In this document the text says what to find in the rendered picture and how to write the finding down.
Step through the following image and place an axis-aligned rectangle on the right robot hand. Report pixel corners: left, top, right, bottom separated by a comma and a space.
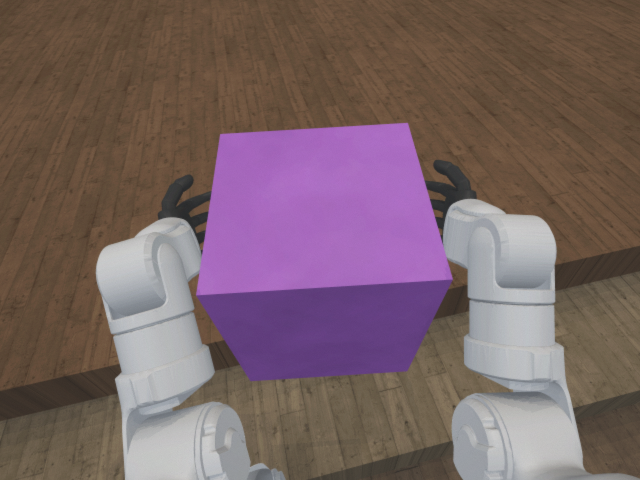
424, 160, 477, 247

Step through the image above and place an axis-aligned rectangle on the carton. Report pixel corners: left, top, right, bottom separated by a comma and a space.
196, 123, 453, 381

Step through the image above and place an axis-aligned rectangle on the left robot shin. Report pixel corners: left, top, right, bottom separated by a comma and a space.
249, 463, 271, 472

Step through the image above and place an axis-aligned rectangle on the left robot hand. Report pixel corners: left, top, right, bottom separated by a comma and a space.
158, 175, 212, 254

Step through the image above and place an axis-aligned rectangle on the right robot forearm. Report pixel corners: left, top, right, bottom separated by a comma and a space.
443, 199, 583, 461

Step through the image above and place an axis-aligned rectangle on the left robot forearm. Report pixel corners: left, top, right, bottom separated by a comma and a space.
96, 217, 215, 480

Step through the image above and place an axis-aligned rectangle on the left robot upper arm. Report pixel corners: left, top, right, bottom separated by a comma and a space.
126, 402, 250, 480

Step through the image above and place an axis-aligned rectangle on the right robot upper arm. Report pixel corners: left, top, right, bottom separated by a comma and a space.
452, 392, 640, 480

